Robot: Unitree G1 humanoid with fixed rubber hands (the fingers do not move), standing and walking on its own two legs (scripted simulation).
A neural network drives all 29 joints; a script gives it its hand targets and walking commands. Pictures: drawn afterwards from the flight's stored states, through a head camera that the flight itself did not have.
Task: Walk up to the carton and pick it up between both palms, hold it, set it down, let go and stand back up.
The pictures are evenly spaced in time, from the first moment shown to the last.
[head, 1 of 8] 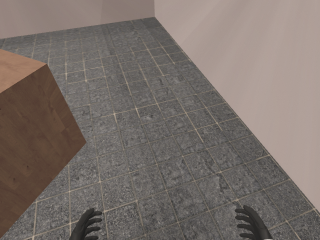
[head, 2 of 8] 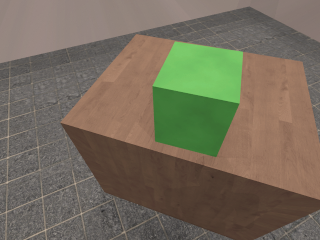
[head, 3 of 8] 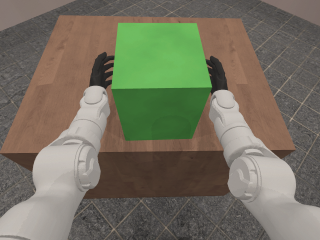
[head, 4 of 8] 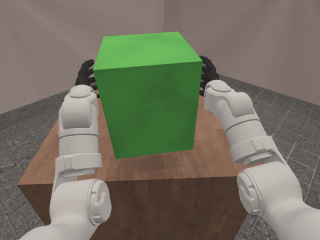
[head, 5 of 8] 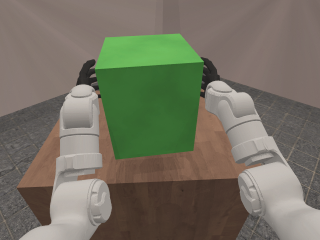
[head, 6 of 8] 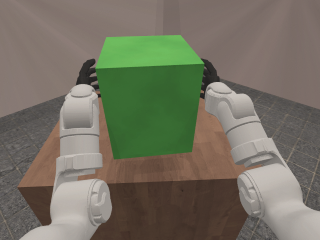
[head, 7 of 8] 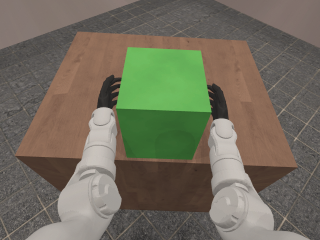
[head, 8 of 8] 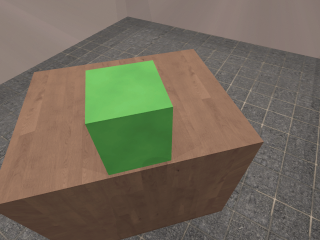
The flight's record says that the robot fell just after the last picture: no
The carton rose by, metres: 0.22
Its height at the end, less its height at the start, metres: +0.00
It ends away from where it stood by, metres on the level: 0.03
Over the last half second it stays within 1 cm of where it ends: yes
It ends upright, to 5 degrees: yes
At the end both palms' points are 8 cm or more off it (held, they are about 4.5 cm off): yes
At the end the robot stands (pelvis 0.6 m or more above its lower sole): yes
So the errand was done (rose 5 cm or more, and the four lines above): yes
